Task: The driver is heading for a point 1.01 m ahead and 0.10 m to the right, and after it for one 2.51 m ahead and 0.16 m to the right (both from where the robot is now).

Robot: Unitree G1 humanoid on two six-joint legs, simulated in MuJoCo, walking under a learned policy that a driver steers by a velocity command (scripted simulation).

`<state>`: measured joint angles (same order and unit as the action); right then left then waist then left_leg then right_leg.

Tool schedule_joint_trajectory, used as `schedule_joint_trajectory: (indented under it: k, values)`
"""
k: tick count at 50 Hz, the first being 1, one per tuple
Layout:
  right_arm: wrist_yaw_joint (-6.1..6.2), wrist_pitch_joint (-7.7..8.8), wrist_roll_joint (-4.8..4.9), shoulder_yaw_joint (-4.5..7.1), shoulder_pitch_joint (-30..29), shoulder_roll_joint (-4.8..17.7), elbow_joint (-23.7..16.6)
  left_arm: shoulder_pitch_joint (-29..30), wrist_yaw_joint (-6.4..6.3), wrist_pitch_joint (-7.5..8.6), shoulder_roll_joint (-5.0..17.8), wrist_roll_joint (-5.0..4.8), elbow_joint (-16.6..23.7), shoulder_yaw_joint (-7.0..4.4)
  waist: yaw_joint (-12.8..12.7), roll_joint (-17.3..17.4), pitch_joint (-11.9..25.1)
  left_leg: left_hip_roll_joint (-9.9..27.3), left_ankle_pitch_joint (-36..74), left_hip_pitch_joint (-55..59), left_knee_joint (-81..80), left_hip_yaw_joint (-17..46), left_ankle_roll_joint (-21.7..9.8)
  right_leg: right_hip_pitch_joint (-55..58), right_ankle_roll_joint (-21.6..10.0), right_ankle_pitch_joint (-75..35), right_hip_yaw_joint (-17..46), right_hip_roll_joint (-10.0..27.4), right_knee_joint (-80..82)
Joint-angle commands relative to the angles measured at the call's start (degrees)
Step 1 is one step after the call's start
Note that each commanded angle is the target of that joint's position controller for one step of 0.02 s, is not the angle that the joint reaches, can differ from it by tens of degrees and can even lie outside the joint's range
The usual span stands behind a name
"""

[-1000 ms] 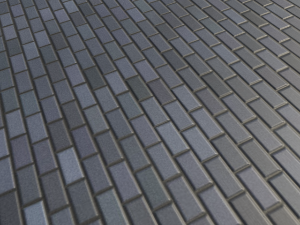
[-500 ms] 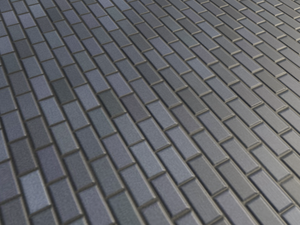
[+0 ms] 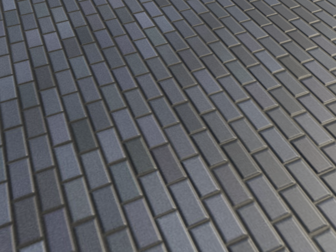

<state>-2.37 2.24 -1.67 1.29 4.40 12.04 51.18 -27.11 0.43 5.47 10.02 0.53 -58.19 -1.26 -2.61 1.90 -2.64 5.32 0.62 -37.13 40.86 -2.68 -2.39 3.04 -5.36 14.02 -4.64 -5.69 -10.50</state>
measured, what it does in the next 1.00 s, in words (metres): walks ahead: left foot, then right foot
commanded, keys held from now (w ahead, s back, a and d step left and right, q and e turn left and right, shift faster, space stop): w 0.38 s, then no key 0.54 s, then w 0.08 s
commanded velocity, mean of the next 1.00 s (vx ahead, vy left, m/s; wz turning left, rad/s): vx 0.31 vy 0.00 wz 0.00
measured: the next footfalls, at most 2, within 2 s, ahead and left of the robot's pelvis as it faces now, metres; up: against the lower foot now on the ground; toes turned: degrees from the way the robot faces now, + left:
left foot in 0.14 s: +0.27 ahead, +0.10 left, +0.00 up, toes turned +3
right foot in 0.64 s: +0.50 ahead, -0.07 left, +0.00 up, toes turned -4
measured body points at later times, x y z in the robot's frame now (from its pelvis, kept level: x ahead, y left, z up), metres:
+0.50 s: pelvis +0.28 +0.03 +0.00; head +0.30 +0.04 +0.45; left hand +0.41 +0.27 -0.13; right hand +0.22 -0.21 -0.14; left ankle +0.23 +0.10 -0.74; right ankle +0.42 -0.12 -0.69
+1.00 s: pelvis +0.39 -0.01 -0.01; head +0.39 -0.01 +0.44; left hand +0.41 +0.23 -0.16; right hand +0.40 -0.23 -0.17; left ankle +0.37 +0.11 -0.74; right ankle +0.46 -0.07 -0.74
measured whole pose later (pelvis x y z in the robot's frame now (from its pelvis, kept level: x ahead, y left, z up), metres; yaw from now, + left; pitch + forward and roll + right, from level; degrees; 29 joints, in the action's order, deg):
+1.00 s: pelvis +0.39 -0.01 -0.01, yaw +0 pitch -1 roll +0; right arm 1.6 -1.1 -1.8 0.7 15.5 8.7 63.7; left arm -16.1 -1.5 0.3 9.8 0.2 -60.4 -1.1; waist -0.2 0.3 -0.7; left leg 0.7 -23.5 -12.9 34.2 -0.9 -2.3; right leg -16.5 -5.8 7.4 -6.0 -3.2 -24.2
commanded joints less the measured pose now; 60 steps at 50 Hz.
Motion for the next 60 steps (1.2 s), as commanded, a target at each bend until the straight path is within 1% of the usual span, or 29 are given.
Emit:
schedule_joint_trajectory:
  k: [1, 5, 7, 8, 9, 10, 11, 12, 14, 19, 21, 23, 27, 31, 32, 33, 34, 35, 37, 40, 44, 50, 51, 52, 53, 54, 55, 56, 60]
  values:
    - [0.14, 0.81, 0.22, 0.11, -7.56, 2.50, -4.93, -4.09, -0.76, 0.48, 7.86, 0.33, 0.56, -1.24, -0.44, -4.97, -4.39, -2.19, 0.94, 1.00, -5.15, -2.04, -0.73, -1.65, -5.47, -28.56, 6.93, 16.70, 2.31]
    - [0.86, 1.62, 0.22, 0.94, -3.97, 4.05, -4.47, -2.53, -1.54, 0.00, 9.16, 1.05, -0.40, -1.45, 2.49, -5.82, -1.83, -5.87, -8.06, 9.05, -9.66, -3.10, -4.07, 4.27, -4.55, -48.28, 5.87, 18.24, -6.91]
    - [1.96, 2.51, -0.27, 2.41, 11.73, 6.53, 0.63, -1.09, -1.41, -0.37, 9.77, 0.88, -0.49, -1.49, 8.98, -4.97, 6.44, -7.86, -7.48, 28.41, -14.57, -3.24, -6.99, 0.08, -2.87, -51.52, 3.54, 15.80, -25.21]
    - [2.73, 2.87, -1.72, 3.77, 21.98, 11.02, 2.63, -0.59, -1.22, -0.16, 8.19, 0.27, 1.35, -0.86, 12.38, -0.90, 13.51, 3.62, -12.39, 43.79, -14.73, 9.16, -10.24, -12.01, -1.97, -33.29, 1.88, 13.38, -41.71]
    - [2.63, 2.50, -2.17, 4.98, 24.18, 15.44, 2.98, -7.59, -0.55, -0.27, 2.37, -1.93, 1.96, 0.04, 8.66, 11.92, 20.00, 20.13, -14.87, 58.05, -20.27, 38.44, -19.16, -33.42, 0.65, 12.34, -0.30, 1.84, -63.90]
    - [1.99, 1.86, 0.39, 4.57, 20.41, 12.30, 2.76, -3.04, -0.96, -0.49, 8.67, -0.37, 1.51, -1.67, 8.63, 2.15, 16.71, 17.28, -16.46, 53.81, -23.94, 40.36, -17.76, -38.48, -0.40, 13.51, 7.66, 3.54, -67.64]
    - [1.84, 1.95, 1.00, 3.76, 14.35, 9.64, 2.01, 2.07, -0.77, -0.14, 8.42, -0.27, 3.45, -1.86, 6.24, 1.56, 8.31, 15.27, -14.31, 45.61, -25.41, 30.18, -15.65, -40.20, -0.70, 7.85, 7.98, 6.36, -65.59]
    - [1.61, 2.43, 0.79, 3.06, 11.45, 6.61, 1.84, 4.61, -0.63, 0.09, 7.53, -0.11, 3.82, -1.72, 4.93, -0.83, 4.38, 12.75, -8.06, 38.76, -27.51, 24.37, -13.97, -38.40, -0.57, 4.52, 7.67, 8.18, -62.56]
    - [1.98, 3.12, 0.84, 1.97, 10.69, 3.10, 3.32, 4.14, 0.00, -1.34, 5.62, 1.37, 3.38, -1.67, 1.52, 0.08, 1.75, 8.05, -2.50, 30.67, -29.94, 16.14, -10.51, -33.22, 0.53, 2.55, 7.29, 10.33, -57.30]
    - [2.20, 4.39, 1.14, 2.19, 16.47, 5.60, 6.38, 10.61, 1.21, -3.43, 4.54, 1.79, 5.62, -1.69, 0.78, 0.73, -1.05, 5.82, 1.15, 28.19, -34.06, 9.79, -10.55, -37.06, 3.11, -3.50, 4.49, 11.84, -49.78]
    - [2.22, 4.26, 1.00, 1.69, 17.73, 4.99, 6.95, 15.03, 1.01, -3.43, 4.58, 1.43, 6.95, -1.53, 1.25, 0.40, -2.92, 4.74, 14.19, 28.25, -33.01, 6.58, -9.90, -38.14, 4.16, -6.86, 2.96, 11.61, -43.43]
    - [2.22, 4.11, 0.91, 1.26, 18.57, 4.71, 7.52, 17.79, 0.68, -3.10, 3.26, 0.82, 7.54, -0.82, 1.80, 1.19, -2.28, 2.82, 25.90, 27.95, -30.37, 2.36, -8.33, -33.99, 4.31, -10.00, 0.94, 9.95, -35.23]
    - [2.74, 3.43, 0.68, 0.77, 21.88, 4.64, 9.41, 20.46, -0.37, -2.74, 3.48, 0.40, 7.34, -0.34, 3.85, 3.86, -0.18, 3.15, 30.90, 33.26, -25.97, 1.35, -7.02, -29.28, 2.94, -13.59, -0.34, 7.02, -27.04]
    - [3.79, 2.67, 0.78, 1.01, 19.28, 5.23, 9.96, 11.26, -1.46, -1.27, 5.75, 1.15, 3.50, -1.32, -0.48, 2.28, 1.87, 3.82, 30.33, 36.56, -13.30, 3.06, -5.13, -19.09, 0.00, -12.82, 1.01, 4.99, -16.07]
    - [3.85, 2.68, 1.19, 1.01, 20.35, 5.03, 10.04, 6.70, -1.72, -0.23, 7.56, 1.63, 1.78, -1.82, -1.66, -1.14, 4.53, 1.09, 21.78, 33.93, -5.72, 1.88, -3.44, -11.24, -0.60, -27.85, 3.14, 7.90, -12.60]
    - [4.23, 2.64, 1.83, 0.49, 23.93, 3.00, 9.29, 0.89, -1.71, 0.51, 11.47, 2.49, 0.96, -2.51, -1.30, -7.63, 11.43, -2.66, -3.91, 25.43, 6.99, -0.39, -1.80, 1.77, -3.60, -58.10, 13.30, 20.43, -18.39]
    - [4.18, 1.44, 4.01, 0.07, 32.64, -0.97, 12.02, 0.99, -1.46, -0.22, 11.49, 1.01, 0.84, -2.44, 0.87, -15.92, 19.71, -9.68, -37.39, 19.12, 20.24, 0.53, -0.46, 7.90, -14.46, -71.87, 25.35, 30.73, -17.75]
    - [4.36, 0.07, 2.09, 0.87, 30.13, 2.28, 12.78, 4.44, -1.07, -1.00, 9.11, -0.85, 2.04, -1.86, 1.40, -8.90, 17.71, -7.95, -37.98, 18.32, 22.89, 4.99, -0.12, 1.73, -14.64, -58.24, 24.69, 28.63, -14.23]
    - [3.75, -0.84, -0.27, 1.06, 20.95, 1.33, 10.93, 12.26, -1.60, -1.98, 5.47, -0.37, 2.98, -0.64, 3.01, -5.08, 6.03, -5.56, -32.10, 16.02, 20.79, 5.46, 0.69, -10.78, -10.96, -35.43, 19.28, 23.42, -7.27]
    - [3.58, -2.55, -0.17, 0.53, 21.32, -1.00, 12.19, 13.97, -2.44, -2.34, 4.05, 0.51, 2.12, 0.14, 5.48, -6.34, 4.38, -4.81, -26.69, 23.49, 11.24, 3.95, 1.97, -19.05, -6.81, -28.46, 11.95, 18.08, -4.32]
    - [4.66, -4.13, 0.44, 0.16, 18.84, -0.87, 12.86, 12.08, -2.28, -2.60, 6.06, 0.68, 0.81, -0.08, 4.36, -7.32, 4.98, -5.11, -25.42, 25.30, 0.73, 2.79, 2.09, -19.24, -5.92, -10.61, 12.73, 17.31, -2.46]
    - [3.68, -2.96, -0.66, -0.28, 22.54, -0.62, 14.25, 11.08, -2.01, -6.04, 9.26, -1.00, -0.22, -2.26, 5.83, -7.90, -0.20, -7.11, -25.57, 32.57, -9.02, -1.89, -1.87, -29.78, -2.95, 30.87, 17.45, 17.01, 4.03]
    - [3.69, -2.56, -0.77, -0.52, 24.24, -1.24, 14.65, 12.60, -1.93, -6.32, 8.21, -1.19, 0.31, -2.33, 6.75, -5.95, -2.99, -6.17, -26.90, 33.76, -14.39, -0.25, -3.58, -32.62, -1.97, 31.29, 16.36, 15.85, 1.96]
    - [4.00, -2.06, -0.80, -0.33, 26.46, 0.38, 15.06, 14.60, -1.72, -6.30, 6.12, -1.50, 1.59, -2.03, 7.53, 0.37, -4.92, -1.77, -33.50, 33.90, -22.75, 6.86, -5.89, -35.69, -0.20, 28.41, 12.27, 12.28, -4.19]
    - [4.27, -1.50, 0.46, 0.51, 29.63, 3.72, 15.77, 19.07, -1.34, -5.91, 4.06, -1.84, 4.26, -1.60, 8.87, 10.16, -6.94, 6.61, -46.90, 32.51, -33.21, 22.37, -9.59, -40.74, 2.41, 19.55, 4.07, 5.28, -16.56]
    - [4.62, -0.90, 0.84, 1.46, 26.28, 5.91, 15.27, 20.37, -0.86, -5.42, 3.71, -0.54, 5.14, -1.52, 7.43, 15.29, -9.85, 14.33, -47.72, 29.08, -40.08, 31.55, -11.25, -40.85, 2.83, 8.13, 0.77, 3.07, -29.95]
    - [5.06, -0.49, 0.54, 1.11, 21.56, 3.99, 13.76, 17.62, -0.45, -5.00, 5.01, 0.87, 3.66, -1.88, 3.92, 7.68, -9.43, 12.63, -39.51, 27.09, -39.75, 27.57, -9.83, -39.06, 2.75, 4.98, 3.74, 4.81, -34.73]
    - [5.25, -0.08, 0.55, 1.11, 19.28, 3.72, 12.86, 13.76, 0.00, -4.64, 4.33, 1.24, 1.94, -1.99, 1.72, 4.42, -6.85, 9.96, -32.02, 27.40, -37.95, 22.87, -8.28, -36.36, 3.06, 3.98, 4.04, 4.64, -36.58]
    - [5.07, 1.37, 0.13, 0.22, 20.31, 0.91, 13.41, 14.04, -0.40, -3.74, 1.68, 0.99, 1.24, -1.26, 1.74, 5.10, -3.79, 4.59, -5.13, 27.51, -29.85, 10.78, -6.86, -28.80, 4.45, 3.67, 1.38, 4.82, -31.74]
